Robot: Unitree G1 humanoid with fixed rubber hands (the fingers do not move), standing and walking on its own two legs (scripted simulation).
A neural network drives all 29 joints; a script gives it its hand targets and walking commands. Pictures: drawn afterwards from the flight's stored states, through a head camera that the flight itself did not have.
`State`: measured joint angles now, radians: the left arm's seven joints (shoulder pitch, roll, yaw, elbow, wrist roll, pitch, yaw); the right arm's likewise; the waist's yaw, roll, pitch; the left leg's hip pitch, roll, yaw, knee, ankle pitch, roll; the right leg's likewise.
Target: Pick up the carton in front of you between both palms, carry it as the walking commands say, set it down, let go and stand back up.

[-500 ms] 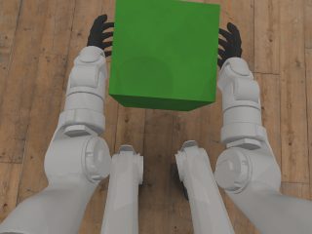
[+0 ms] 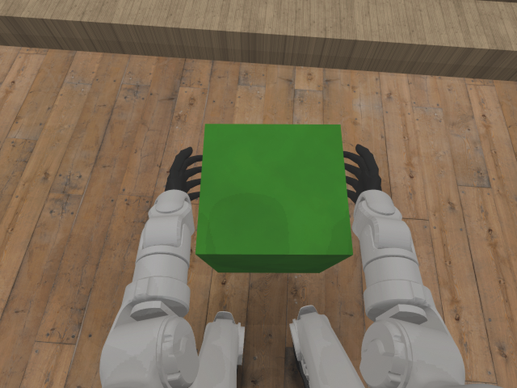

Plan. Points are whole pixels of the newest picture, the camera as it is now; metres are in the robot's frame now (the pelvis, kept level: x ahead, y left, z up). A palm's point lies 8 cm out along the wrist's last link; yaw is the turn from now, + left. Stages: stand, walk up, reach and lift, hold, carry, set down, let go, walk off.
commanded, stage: reach and lift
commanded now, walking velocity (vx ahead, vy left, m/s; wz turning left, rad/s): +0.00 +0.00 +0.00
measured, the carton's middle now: (270, 209) +0.41 -0.02 -0.11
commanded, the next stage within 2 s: hold in 1.72 s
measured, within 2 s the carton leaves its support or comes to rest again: neither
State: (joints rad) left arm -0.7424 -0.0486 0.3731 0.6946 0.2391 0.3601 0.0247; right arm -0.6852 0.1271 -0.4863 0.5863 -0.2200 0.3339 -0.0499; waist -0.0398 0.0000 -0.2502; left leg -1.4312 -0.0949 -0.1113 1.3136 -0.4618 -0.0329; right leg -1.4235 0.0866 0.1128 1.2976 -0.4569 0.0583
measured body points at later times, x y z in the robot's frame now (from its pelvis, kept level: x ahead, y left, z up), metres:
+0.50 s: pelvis +0.05 -0.01 +0.12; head +0.09 -0.01 +0.57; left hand +0.38 +0.14 +0.10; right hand +0.38 -0.16 +0.11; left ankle +0.06 +0.12 -0.59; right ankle +0.07 -0.14 -0.59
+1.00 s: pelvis +0.04 -0.01 +0.14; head +0.01 -0.01 +0.59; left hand +0.35 +0.14 +0.16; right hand +0.36 -0.16 +0.17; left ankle +0.06 +0.12 -0.59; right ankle +0.07 -0.14 -0.59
